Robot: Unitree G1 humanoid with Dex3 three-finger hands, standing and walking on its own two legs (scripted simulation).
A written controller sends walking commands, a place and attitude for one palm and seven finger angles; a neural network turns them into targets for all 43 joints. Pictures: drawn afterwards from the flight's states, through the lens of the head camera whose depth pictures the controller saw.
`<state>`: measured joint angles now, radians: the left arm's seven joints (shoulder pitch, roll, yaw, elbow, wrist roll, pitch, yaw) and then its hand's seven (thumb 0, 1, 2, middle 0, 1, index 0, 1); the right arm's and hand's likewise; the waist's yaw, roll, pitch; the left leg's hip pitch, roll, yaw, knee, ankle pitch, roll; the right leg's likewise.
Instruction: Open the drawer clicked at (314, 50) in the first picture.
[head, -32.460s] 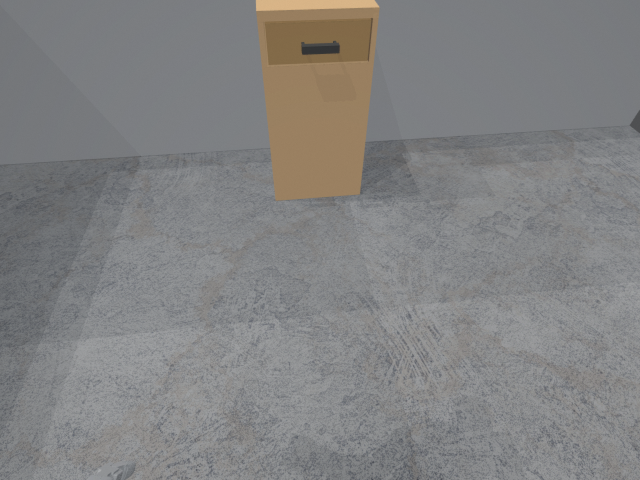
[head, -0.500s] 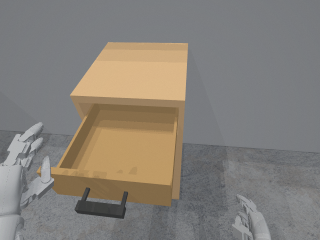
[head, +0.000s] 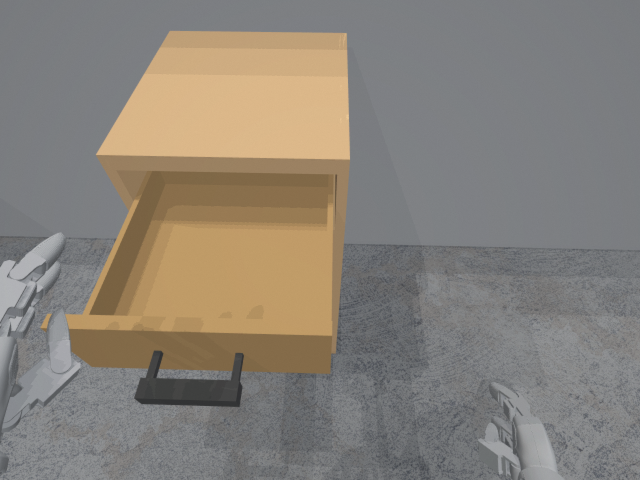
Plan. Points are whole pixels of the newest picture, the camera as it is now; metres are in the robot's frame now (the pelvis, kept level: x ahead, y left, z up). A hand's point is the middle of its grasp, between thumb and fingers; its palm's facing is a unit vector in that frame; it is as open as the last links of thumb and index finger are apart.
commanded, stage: step back with the hand held close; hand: left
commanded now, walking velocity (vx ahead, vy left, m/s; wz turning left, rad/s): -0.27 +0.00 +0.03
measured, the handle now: (194, 375) +0.25 +0.19 -0.05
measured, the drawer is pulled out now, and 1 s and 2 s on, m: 0.29 0.29 0.29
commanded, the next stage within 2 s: stop stepping back and stand still in 1.18 s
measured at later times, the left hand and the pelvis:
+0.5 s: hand out of the picture +0.13 +0.26 +0.16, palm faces +0.36 -0.82 -0.45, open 7.4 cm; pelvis -0.06 +0.02 -0.01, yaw +1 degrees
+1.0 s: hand out of the picture +0.08 +0.21 +0.16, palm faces +0.23 -0.84 -0.48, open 7.4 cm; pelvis -0.12 -0.01 -0.01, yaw +0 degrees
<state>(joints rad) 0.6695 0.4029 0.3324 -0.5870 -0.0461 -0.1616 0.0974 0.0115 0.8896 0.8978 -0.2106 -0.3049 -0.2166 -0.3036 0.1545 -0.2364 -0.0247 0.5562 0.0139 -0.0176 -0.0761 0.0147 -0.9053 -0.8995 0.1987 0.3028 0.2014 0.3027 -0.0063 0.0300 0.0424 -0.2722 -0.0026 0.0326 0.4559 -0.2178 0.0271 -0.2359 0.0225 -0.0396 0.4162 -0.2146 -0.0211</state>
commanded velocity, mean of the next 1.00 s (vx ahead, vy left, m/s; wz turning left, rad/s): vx -0.35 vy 0.00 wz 0.02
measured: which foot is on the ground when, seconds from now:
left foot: down 0.00-0.84, up 0.86-1.00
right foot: down 0.00-0.54, up 0.56-0.66, down 0.68-1.00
